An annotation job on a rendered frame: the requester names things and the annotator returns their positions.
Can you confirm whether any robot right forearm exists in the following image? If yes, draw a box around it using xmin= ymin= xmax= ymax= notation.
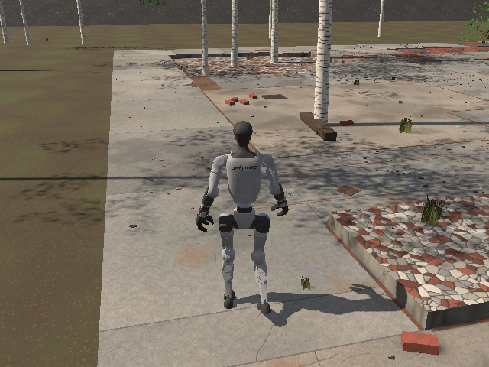
xmin=274 ymin=183 xmax=287 ymax=207

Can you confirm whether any right robot hand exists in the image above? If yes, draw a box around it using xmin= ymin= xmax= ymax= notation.
xmin=271 ymin=204 xmax=289 ymax=216

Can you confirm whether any robot left forearm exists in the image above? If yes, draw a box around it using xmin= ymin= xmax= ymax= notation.
xmin=198 ymin=186 xmax=214 ymax=218

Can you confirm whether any robot right thigh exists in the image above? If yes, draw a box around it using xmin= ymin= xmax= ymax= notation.
xmin=251 ymin=213 xmax=270 ymax=265

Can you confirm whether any robot left foot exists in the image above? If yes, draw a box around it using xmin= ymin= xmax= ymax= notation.
xmin=224 ymin=290 xmax=235 ymax=309

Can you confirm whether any robot left upper arm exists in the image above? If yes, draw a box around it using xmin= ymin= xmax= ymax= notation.
xmin=206 ymin=154 xmax=228 ymax=198

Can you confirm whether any left robot hand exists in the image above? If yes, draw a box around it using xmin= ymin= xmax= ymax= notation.
xmin=196 ymin=214 xmax=214 ymax=232

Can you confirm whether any robot right upper arm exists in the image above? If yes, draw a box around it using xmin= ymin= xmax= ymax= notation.
xmin=259 ymin=154 xmax=281 ymax=195

